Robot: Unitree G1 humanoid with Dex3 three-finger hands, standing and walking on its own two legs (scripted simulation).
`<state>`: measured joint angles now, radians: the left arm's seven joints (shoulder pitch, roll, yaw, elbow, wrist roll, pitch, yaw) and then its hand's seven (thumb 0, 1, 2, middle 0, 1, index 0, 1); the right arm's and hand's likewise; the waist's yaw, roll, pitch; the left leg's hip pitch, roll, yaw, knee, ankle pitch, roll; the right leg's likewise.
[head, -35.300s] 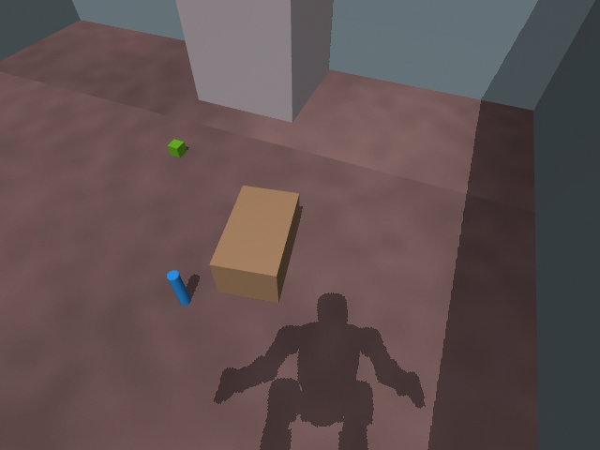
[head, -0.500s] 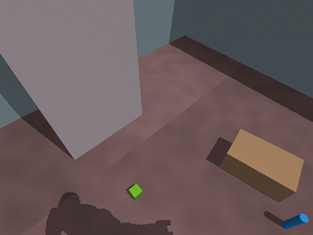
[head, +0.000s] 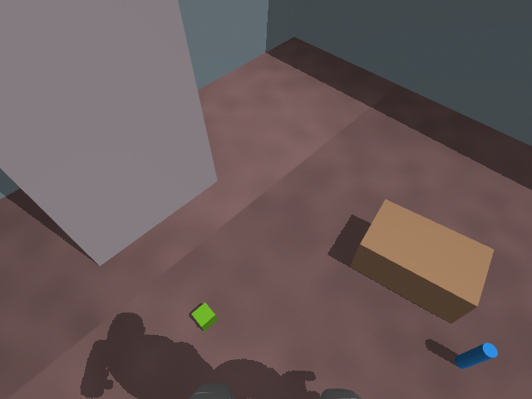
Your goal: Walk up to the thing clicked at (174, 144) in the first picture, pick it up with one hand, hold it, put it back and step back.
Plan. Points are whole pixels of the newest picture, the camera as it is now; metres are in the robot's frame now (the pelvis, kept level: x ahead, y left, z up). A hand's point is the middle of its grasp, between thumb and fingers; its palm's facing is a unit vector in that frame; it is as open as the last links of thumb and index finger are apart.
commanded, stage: walk up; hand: left
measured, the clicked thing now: (204, 316) +0.43 +0.26 -0.73
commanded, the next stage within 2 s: stand in 1.50 s
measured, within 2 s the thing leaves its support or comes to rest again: neither
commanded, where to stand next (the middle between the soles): +0.05 +0.02 m, yaw +2 degrees
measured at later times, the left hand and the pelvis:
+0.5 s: hand out of the picture +0.12 +0.30 -0.14, palm faces +0.06 -0.90 -0.43, open 7.4 cm; pelvis +0.03 +0.01 +0.00, yaw +4 degrees
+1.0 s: hand out of the picture +0.09 +0.28 -0.14, palm faces +0.03 -0.94 -0.35, open 7.4 cm; pelvis +0.02 +0.02 +0.02, yaw +3 degrees
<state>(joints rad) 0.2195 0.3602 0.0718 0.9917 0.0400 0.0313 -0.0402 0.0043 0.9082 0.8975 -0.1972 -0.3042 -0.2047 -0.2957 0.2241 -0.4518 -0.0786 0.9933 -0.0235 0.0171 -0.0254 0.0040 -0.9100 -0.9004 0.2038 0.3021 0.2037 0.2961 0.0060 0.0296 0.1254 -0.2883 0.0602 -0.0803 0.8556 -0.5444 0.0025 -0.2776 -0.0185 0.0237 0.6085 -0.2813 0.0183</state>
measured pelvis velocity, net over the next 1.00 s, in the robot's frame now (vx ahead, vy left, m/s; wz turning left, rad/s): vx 0.02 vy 0.02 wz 0.06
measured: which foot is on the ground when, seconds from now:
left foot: up 0.00-0.24, down 0.26-1.00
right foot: down 0.00-1.00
